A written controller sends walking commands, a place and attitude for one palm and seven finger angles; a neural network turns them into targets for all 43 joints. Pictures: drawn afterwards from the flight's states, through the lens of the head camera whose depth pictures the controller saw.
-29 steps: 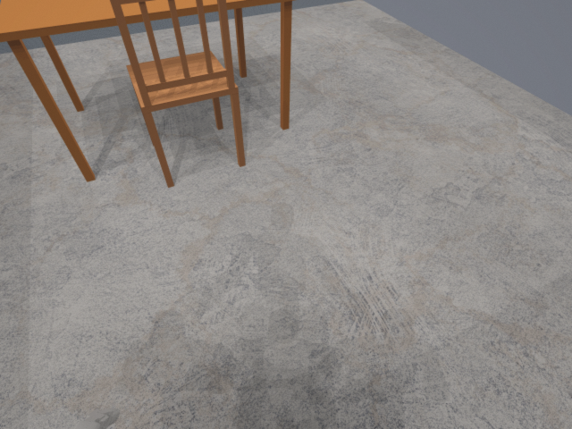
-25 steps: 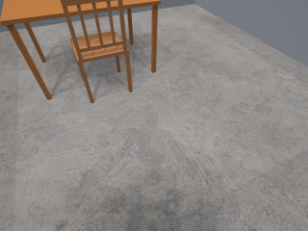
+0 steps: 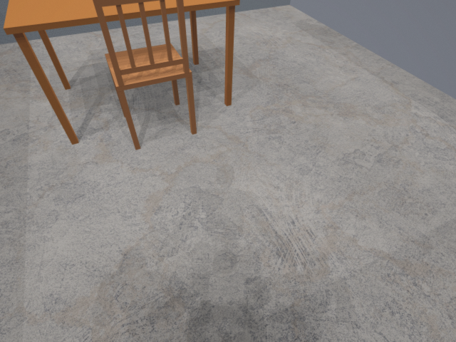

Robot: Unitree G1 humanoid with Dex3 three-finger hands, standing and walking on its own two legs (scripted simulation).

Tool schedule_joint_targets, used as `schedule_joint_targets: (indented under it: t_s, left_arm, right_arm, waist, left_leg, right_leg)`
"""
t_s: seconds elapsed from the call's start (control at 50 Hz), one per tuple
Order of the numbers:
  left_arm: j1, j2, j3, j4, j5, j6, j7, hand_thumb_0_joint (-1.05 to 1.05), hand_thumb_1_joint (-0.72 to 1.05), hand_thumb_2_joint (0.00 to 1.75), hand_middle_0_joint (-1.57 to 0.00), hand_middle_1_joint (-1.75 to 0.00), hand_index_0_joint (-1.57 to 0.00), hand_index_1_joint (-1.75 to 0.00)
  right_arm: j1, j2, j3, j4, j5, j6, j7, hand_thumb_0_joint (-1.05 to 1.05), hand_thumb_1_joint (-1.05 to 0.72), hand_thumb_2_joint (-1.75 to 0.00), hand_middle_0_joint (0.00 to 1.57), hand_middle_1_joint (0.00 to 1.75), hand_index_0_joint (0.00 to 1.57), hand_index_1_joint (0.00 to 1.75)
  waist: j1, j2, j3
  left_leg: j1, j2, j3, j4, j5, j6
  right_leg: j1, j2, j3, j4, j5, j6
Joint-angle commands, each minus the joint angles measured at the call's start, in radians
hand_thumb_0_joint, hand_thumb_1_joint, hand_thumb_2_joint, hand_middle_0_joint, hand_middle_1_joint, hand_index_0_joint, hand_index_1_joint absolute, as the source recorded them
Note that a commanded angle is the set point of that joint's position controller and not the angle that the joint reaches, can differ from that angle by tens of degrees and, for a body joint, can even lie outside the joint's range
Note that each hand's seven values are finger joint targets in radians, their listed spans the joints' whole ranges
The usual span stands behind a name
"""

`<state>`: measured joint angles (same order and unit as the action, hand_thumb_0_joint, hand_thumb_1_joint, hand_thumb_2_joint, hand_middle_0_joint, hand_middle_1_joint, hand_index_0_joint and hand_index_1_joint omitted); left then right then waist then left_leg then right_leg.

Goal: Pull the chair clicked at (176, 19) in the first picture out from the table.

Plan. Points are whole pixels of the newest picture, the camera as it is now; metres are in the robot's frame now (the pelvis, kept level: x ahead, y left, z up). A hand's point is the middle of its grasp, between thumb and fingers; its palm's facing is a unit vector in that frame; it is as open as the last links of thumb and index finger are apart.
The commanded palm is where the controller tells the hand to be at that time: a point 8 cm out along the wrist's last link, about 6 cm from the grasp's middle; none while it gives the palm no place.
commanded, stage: stand and wait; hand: left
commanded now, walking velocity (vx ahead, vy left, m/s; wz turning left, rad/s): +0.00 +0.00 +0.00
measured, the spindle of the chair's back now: (146, 35) +1.42 +0.49 -0.09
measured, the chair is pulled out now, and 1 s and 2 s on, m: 0.00 0.00 0.00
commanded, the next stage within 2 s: look at it before walking up in 0.44 s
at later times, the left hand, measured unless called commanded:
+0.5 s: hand out of the picture +0.06 +0.24 -0.16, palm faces -0.04 -0.95 -0.32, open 7.3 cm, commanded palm none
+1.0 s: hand out of the picture +0.05 +0.24 -0.16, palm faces -0.03 -0.95 -0.32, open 7.3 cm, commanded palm none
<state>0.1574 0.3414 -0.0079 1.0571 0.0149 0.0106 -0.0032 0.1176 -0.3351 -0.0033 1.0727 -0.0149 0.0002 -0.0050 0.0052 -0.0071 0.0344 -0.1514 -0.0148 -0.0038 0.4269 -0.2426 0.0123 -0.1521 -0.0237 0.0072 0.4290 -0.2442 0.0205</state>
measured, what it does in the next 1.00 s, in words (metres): stands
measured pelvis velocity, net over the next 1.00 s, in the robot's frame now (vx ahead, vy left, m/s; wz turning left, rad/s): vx -0.01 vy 0.00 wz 0.00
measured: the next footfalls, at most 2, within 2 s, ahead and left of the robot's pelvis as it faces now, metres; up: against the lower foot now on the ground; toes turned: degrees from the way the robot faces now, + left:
right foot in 1.92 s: +0.38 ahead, -0.09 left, +0.00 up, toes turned -8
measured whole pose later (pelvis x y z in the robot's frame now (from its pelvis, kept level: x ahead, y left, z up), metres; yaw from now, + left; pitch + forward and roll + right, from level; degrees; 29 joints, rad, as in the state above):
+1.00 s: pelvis -0.01 +0.00 +0.00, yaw +0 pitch -2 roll +0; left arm 0.14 0.34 -0.01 1.09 0.02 0.00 -0.01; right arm 0.11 -0.33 0.00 1.12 -0.01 -0.01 0.00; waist 0.00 -0.01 0.03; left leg -0.15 -0.01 -0.01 0.38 -0.20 0.01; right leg -0.15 -0.02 0.00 0.38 -0.20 0.02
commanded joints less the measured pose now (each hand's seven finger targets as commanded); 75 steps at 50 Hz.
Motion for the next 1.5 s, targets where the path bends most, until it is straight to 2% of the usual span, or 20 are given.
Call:
schedule_joint_targets:
  t_s: [0.0, 0.2, 0.42, 0.52, 0.9, 1.0, 1.14, 1.16, 1.18, 1.22, 1.26, 1.3, 1.34, 1.36, 1.38, 1.4, 1.42, 1.44, 1.46, 1.48]
  left_arm:
    - [-0.064, 0.203, 0.042, -0.068, -0.005, -0.028, 0.016, 0.0, 0.9, 0.9, -0.2, -0.3, -0.2, -0.3]
    - [-0.063, 0.201, 0.04, -0.046, -0.004, -0.029, 0.015, 0.0, 0.9, 0.9, -0.2, -0.3, -0.2, -0.3]
    - [-0.06, 0.202, 0.039, -0.04, -0.003, -0.031, 0.014, 0.0, 0.9, 0.9, -0.2, -0.3, -0.2, -0.3]
    - [-0.057, 0.199, 0.038, -0.038, -0.003, -0.033, 0.014, 0.0, 0.9, 0.9, -0.2, -0.3, -0.2, -0.3]
    - [-0.05, 0.201, 0.037, -0.03, -0.002, -0.034, 0.014, 0.0, 0.9, 0.9, -0.2, -0.3, -0.2, -0.3]
    - [-0.047, 0.201, 0.037, -0.029, -0.003, -0.036, 0.015, 0.0, 0.9, 0.9, -0.2, -0.3, -0.2, -0.3]
    - [-0.054, 0.202, 0.037, -0.03, -0.002, -0.033, 0.015, 0.0, 0.9, 0.9, -0.2, -0.3, -0.2, -0.3]
    - [-0.017, 0.12, 0.021, -0.008, -0.005, -0.024, 0.017, 0.0, 0.9, 0.9, -0.2, -0.3, -0.2, -0.3]
    - [0.024, 0.073, 0.01, 0.005, -0.002, -0.013, 0.019, 0.0, 0.9, 0.9, -0.2, -0.3, -0.2, -0.3]
    - [0.057, 0.081, 0.016, 0.009, 0.006, -0.003, 0.01, 0.0, 0.9, 0.9, -0.2, -0.3, -0.2, -0.3]
    - [0.081, 0.09, 0.027, -0.002, 0.01, 0.0, 0.0, 0.0, 0.9, 0.9, -0.2, -0.3, -0.2, -0.3]
    - [0.129, 0.092, 0.036, -0.002, 0.011, -0.004, -0.003, 0.0, 0.9, 0.9, -0.2, -0.3, -0.2, -0.3]
    - [0.19, 0.107, 0.052, 0.004, 0.007, -0.016, 0.001, 0.0, 0.9, 0.9, -0.2, -0.3, -0.2, -0.3]
    - [0.21, 0.12, 0.06, 0.005, 0.004, -0.024, 0.005, 0.0, 0.9, 0.9, -0.2, -0.3, -0.2, -0.3]
    - [0.213, 0.116, 0.064, 0.001, 0.004, -0.032, 0.008, 0.0, 0.9, 0.9, -0.2, -0.3, -0.2, -0.3]
    - [0.207, 0.112, 0.066, -0.003, 0.005, -0.037, 0.01, 0.0, 0.9, 0.9, -0.2, -0.3, -0.2, -0.3]
    - [0.183, 0.096, 0.069, -0.009, 0.006, -0.039, 0.01, 0.0, 0.9, 0.9, -0.2, -0.3, -0.2, -0.3]
    - [0.152, 0.068, 0.066, -0.018, 0.005, -0.038, 0.008, 0.0, 0.9, 0.9, -0.2, -0.3, -0.2, -0.3]
    - [0.13, 0.015, 0.059, -0.028, 0.001, -0.035, 0.003, 0.0, 0.9, 0.9, -0.2, -0.3, -0.2, -0.3]
    - [0.096, -0.055, 0.046, -0.058, -0.001, -0.037, -0.003, 0.0, 0.9, 0.9, -0.2, -0.3, -0.2, -0.3]
  right_arm:
    - [-0.063, -0.208, -0.035, -0.064, 0.006, -0.032, -0.01, 0.0, -0.9, -0.9, 0.2, 0.3, 0.2, 0.3]
    - [-0.047, -0.208, -0.033, -0.032, 0.007, -0.031, -0.007, 0.0, -0.9, -0.9, 0.2, 0.3, 0.2, 0.3]
    - [-0.04, -0.204, -0.033, -0.022, 0.006, -0.031, -0.004, 0.0, -0.9, -0.9, 0.2, 0.3, 0.2, 0.3]
    - [-0.039, -0.206, -0.033, -0.022, 0.006, -0.034, -0.005, 0.0, -0.9, -0.9, 0.2, 0.3, 0.2, 0.3]
    - [-0.047, -0.209, -0.031, -0.02, 0.009, -0.033, -0.005, 0.0, -0.9, -0.9, 0.2, 0.3, 0.2, 0.3]
    - [-0.046, -0.209, -0.032, -0.021, 0.009, -0.035, -0.005, 0.0, -0.9, -0.9, 0.2, 0.3, 0.2, 0.3]
    - [-0.051, -0.209, -0.029, -0.018, 0.008, -0.033, -0.005, 0.0, -0.9, -0.9, 0.2, 0.3, 0.2, 0.3]
    - [-0.021, -0.128, -0.009, -0.001, 0.004, -0.025, -0.003, 0.0, -0.9, -0.9, 0.2, 0.3, 0.2, 0.3]
    - [0.017, -0.078, 0.002, 0.011, -0.001, -0.015, 0.0, 0.0, -0.9, -0.9, 0.2, 0.3, 0.2, 0.3]
    - [0.041, -0.08, -0.006, 0.012, -0.008, -0.003, 0.005, 0.0, -0.9, -0.9, 0.2, 0.3, 0.2, 0.3]
    - [0.054, -0.082, -0.01, 0.0, -0.013, 0.0, 0.008, 0.0, -0.9, -0.9, 0.2, 0.3, 0.2, 0.3]
    - [0.057, -0.07, -0.012, -0.014, -0.012, -0.003, 0.008, 0.0, -0.9, -0.9, 0.2, 0.3, 0.2, 0.3]
    - [0.07, -0.028, -0.011, -0.035, -0.011, -0.014, 0.007, 0.0, -0.9, -0.9, 0.2, 0.3, 0.2, 0.3]
    - [0.076, -0.017, -0.013, -0.044, -0.009, -0.021, 0.008, 0.0, -0.9, -0.9, 0.2, 0.3, 0.2, 0.3]
    - [0.08, -0.01, -0.017, -0.049, -0.008, -0.028, 0.009, 0.0, -0.9, -0.9, 0.2, 0.3, 0.2, 0.3]
    - [0.1, -0.006, -0.021, -0.049, -0.005, -0.032, 0.011, 0.0, -0.9, -0.9, 0.2, 0.3, 0.2, 0.3]
    - [0.138, 0.006, -0.022, -0.04, -0.003, -0.038, 0.011, 0.0, -0.9, -0.9, 0.2, 0.3, 0.2, 0.3]
    - [0.206, 0.016, -0.024, -0.018, -0.002, -0.044, 0.01, 0.0, -0.9, -0.9, 0.2, 0.3, 0.2, 0.3]
    - [0.317, -0.01, -0.033, 0.02, -0.005, -0.052, 0.006, 0.0, -0.9, -0.9, 0.2, 0.3, 0.2, 0.3]
    - [0.46, -0.095, -0.06, 0.067, -0.018, -0.061, -0.003, 0.0, -0.9, -0.9, 0.2, 0.3, 0.2, 0.3]
  waist:
    - [-0.003, -0.001, -0.078]
    - [-0.002, -0.01, -0.044]
    - [-0.004, -0.004, -0.043]
    - [-0.004, 0.002, -0.066]
    - [-0.001, -0.001, -0.059]
    - [-0.002, 0.0, -0.085]
    - [-0.001, 0.003, -0.061]
    - [-0.001, 0.007, -0.076]
    - [-0.001, 0.003, -0.078]
    - [0.004, -0.011, -0.01]
    - [0.01, -0.014, 0.057]
    - [0.025, -0.066, 0.095]
    - [0.033, -0.149, 0.092]
    - [0.028, -0.165, 0.069]
    - [0.026, -0.158, 0.066]
    - [0.013, -0.142, 0.06]
    - [-0.011, -0.116, 0.075]
    - [-0.048, -0.065, 0.076]
    - [-0.087, 0.078, 0.065]
    - [-0.13, 0.327, 0.055]
  left_leg:
    - [0.014, 0.126, -0.094, -0.081, 0.179, 0.029]
    - [-0.008, 0.125, -0.104, -0.108, 0.107, 0.024]
    - [-0.012, 0.124, -0.104, -0.115, 0.082, 0.021]
    - [0.005, 0.129, -0.106, -0.11, 0.119, 0.022]
    - [0.013, 0.133, -0.107, -0.114, 0.15, 0.021]
    - [0.034, 0.134, -0.104, -0.107, 0.206, 0.021]
    - [0.02, 0.133, -0.108, -0.123, 0.179, 0.02]
    - [0.02, 0.129, -0.095, -0.116, 0.129, 0.009]
    - [0.016, 0.12, -0.087, -0.107, 0.036, 0.004]
    - [-0.059, 0.105, -0.091, -0.107, -0.228, 0.014]
    - [-0.148, 0.094, -0.102, -0.096, -0.359, 0.023]
    - [-0.219, 0.068, -0.077, -0.004, -0.347, 0.026]
    - [-0.298, 0.029, 0.018, 0.164, -0.217, 0.012]
    - [-0.304, 0.038, 0.044, 0.22, -0.177, 0.009]
    - [-0.298, 0.052, 0.041, 0.232, -0.181, 0.008]
    - [-0.268, 0.064, 0.044, 0.224, -0.188, 0.009]
    - [-0.198, 0.075, 0.057, 0.162, -0.173, 0.01]
    - [-0.054, 0.076, 0.053, 0.067, -0.14, 0.016]
    - [0.088, 0.135, -0.088, -0.056, -0.156, 0.049]
    - [0.211, 0.344, -0.389, -0.206, -0.17, 0.13]
  right_leg:
    - [0.014, -0.092, 0.083, -0.068, 0.15, -0.049]
    - [-0.01, -0.09, 0.095, -0.1, 0.067, -0.047]
    - [-0.026, -0.094, 0.106, -0.117, 0.027, -0.048]
    - [-0.013, -0.094, 0.099, -0.109, 0.07, -0.047]
    - [-0.004, -0.094, 0.09, -0.112, 0.109, -0.043]
    - [0.017, -0.099, 0.086, -0.105, 0.164, -0.045]
    - [0.015, -0.097, 0.082, -0.115, 0.132, -0.042]
    - [0.022, -0.095, 0.073, -0.115, 0.073, -0.029]
    - [0.014, -0.087, 0.069, -0.103, -0.034, -0.024]
    - [-0.042, -0.078, 0.087, -0.11, -0.255, -0.034]
    - [-0.074, -0.076, 0.108, -0.109, -0.366, -0.051]
    - [-0.059, -0.098, 0.156, -0.132, -0.404, -0.078]
    - [0.019, -0.193, 0.276, -0.2, -0.406, -0.138]
    - [0.046, -0.243, 0.314, -0.219, -0.37, -0.165]
    - [0.044, -0.263, 0.321, -0.215, -0.326, -0.183]
    - [0.019, -0.263, 0.299, -0.196, -0.308, -0.188]
    - [-0.044, -0.25, 0.248, -0.16, -0.274, -0.179]
    - [-0.15, -0.196, 0.163, -0.079, -0.231, -0.149]
    - [-0.269, -0.082, 0.042, 0.117, -0.183, -0.098]
    - [-0.461, 0.035, -0.125, 0.453, -0.22, -0.038]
